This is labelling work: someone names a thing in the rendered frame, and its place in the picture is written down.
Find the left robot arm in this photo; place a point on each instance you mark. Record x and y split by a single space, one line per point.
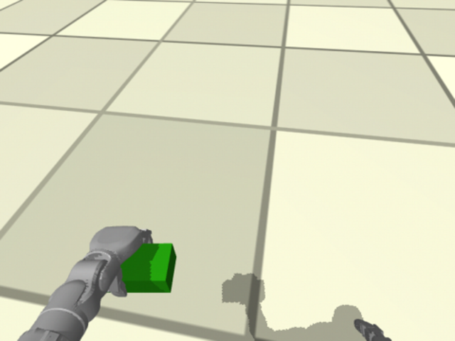
75 303

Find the right robot hand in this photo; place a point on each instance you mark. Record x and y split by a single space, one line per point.
369 331

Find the carton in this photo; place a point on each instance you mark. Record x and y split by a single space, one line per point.
150 269

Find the left robot hand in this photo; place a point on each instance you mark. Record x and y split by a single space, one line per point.
123 242

